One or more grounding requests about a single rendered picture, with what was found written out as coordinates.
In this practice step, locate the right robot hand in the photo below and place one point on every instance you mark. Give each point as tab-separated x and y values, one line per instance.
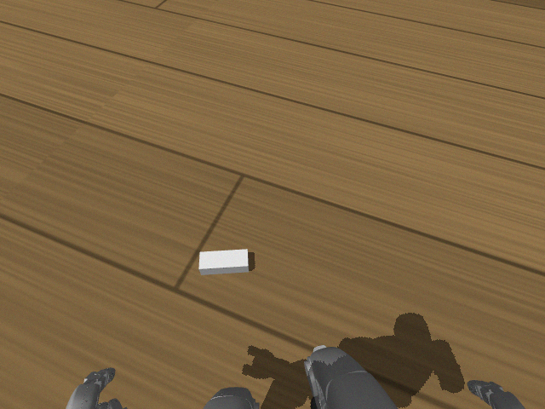
493	394

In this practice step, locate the left robot hand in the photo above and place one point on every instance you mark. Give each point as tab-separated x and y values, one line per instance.
86	395

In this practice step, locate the carton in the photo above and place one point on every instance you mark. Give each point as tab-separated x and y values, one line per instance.
223	262

